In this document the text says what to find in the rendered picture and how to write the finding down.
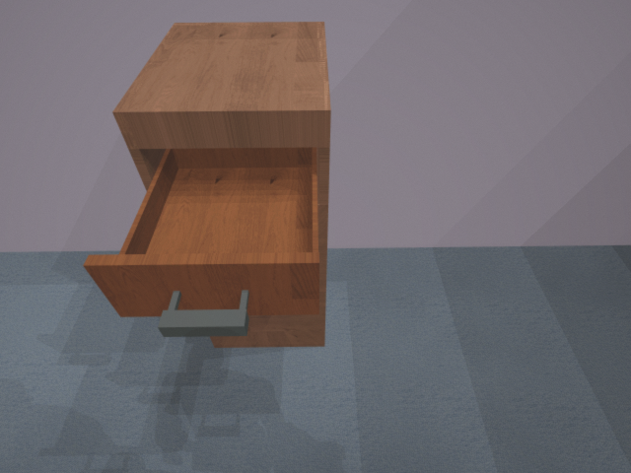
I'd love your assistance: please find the drawer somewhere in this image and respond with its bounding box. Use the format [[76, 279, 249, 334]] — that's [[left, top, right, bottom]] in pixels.
[[83, 147, 319, 317]]

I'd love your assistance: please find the cabinet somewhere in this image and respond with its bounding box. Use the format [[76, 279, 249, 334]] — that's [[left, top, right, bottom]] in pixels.
[[112, 22, 331, 348]]

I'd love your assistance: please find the handle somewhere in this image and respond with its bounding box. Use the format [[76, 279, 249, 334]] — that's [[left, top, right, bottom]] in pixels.
[[158, 290, 249, 337]]

